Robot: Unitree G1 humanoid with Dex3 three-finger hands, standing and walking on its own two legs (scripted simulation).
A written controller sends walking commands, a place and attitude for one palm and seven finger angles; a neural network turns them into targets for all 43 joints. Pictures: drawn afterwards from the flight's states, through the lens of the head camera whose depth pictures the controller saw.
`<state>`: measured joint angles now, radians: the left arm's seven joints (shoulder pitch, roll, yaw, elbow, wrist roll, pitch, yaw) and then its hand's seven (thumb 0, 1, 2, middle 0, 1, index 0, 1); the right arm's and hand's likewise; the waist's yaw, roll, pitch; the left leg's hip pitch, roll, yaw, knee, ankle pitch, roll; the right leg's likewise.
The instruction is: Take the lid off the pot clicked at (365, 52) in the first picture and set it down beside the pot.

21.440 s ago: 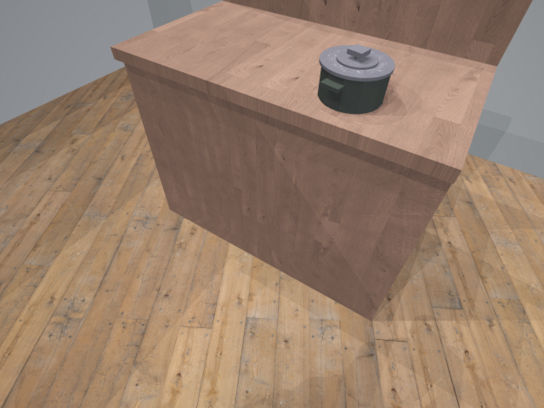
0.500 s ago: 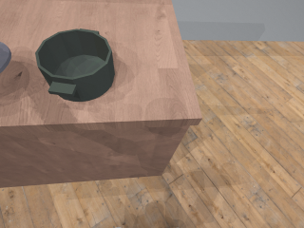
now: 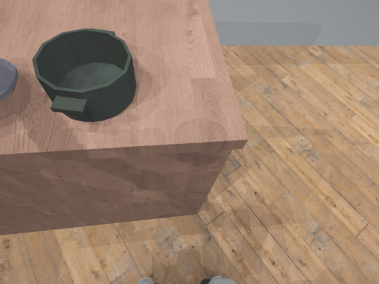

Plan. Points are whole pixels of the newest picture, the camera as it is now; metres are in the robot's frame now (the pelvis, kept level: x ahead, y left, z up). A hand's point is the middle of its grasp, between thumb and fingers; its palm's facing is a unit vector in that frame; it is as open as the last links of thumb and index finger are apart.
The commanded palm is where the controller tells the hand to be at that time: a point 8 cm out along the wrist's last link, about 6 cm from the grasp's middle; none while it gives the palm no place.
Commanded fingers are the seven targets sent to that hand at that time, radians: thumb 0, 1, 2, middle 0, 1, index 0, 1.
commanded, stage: lower the lid onto the table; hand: left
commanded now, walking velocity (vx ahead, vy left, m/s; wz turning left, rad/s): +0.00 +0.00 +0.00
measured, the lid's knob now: out of the picture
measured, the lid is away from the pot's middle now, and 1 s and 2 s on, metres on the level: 0.22 0.24 0.24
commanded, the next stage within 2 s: open the fingers wide in 0.30 s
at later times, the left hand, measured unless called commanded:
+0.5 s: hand out of the picture +0.47 +0.37 +0.13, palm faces -0.41 -0.20 -0.89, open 7.7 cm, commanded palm +0.50 +0.36 +0.19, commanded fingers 0.00 0.59 0.91 -0.66 -1.06 -0.68 -1.03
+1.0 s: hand out of the picture +0.45 +0.38 +0.13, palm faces -0.40 -0.14 -0.91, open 8.1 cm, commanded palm +0.49 +0.36 +0.19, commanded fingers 0.00 0.13 0.76 -0.45 -0.88 -0.45 -0.87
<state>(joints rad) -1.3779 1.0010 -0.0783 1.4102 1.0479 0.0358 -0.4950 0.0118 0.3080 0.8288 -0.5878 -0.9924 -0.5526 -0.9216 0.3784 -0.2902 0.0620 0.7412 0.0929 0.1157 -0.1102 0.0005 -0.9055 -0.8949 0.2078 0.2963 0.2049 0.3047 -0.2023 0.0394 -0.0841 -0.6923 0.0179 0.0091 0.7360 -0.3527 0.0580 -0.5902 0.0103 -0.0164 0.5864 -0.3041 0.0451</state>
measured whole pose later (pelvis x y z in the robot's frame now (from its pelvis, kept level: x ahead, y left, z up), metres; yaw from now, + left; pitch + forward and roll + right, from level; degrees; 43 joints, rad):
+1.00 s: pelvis -0.02 +0.01 -0.01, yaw +1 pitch +17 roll -5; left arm -1.19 0.96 -0.05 1.20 1.03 -0.12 -0.44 0.00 0.28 0.79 -0.53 -0.96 -0.51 -0.92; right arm 0.31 -0.29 0.05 0.69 0.10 0.20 -0.11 0.00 -0.91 -0.89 0.21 0.30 0.20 0.30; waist -0.14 0.03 -0.09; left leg -0.73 0.01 -0.01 0.80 -0.36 0.06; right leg -0.62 0.00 -0.03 0.64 -0.31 0.04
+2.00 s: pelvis -0.01 +0.01 +0.00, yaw +1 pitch +15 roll -4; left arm -1.22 0.97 -0.05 1.18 1.02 -0.09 -0.47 0.00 -0.07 0.78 -0.42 -0.75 -0.42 -0.75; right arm 0.33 -0.28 0.05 0.68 0.10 0.21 -0.09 0.00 -0.91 -0.89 0.21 0.30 0.20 0.30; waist -0.14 0.04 -0.10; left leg -0.68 0.00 0.00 0.76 -0.35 0.07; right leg -0.57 0.00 -0.02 0.60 -0.30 0.04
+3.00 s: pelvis +0.00 +0.00 +0.01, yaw +1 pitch +14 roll -3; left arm -1.42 1.03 -0.12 1.24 1.06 0.04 -0.54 0.00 -0.07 0.78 -0.43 -0.75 -0.42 -0.75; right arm 0.32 -0.29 0.06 0.70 0.11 0.18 -0.08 0.00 -0.91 -0.90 0.21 0.30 0.20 0.30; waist -0.14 0.04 -0.07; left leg -0.56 0.00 0.01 0.63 -0.31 0.06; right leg -0.47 -0.01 -0.02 0.50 -0.27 0.04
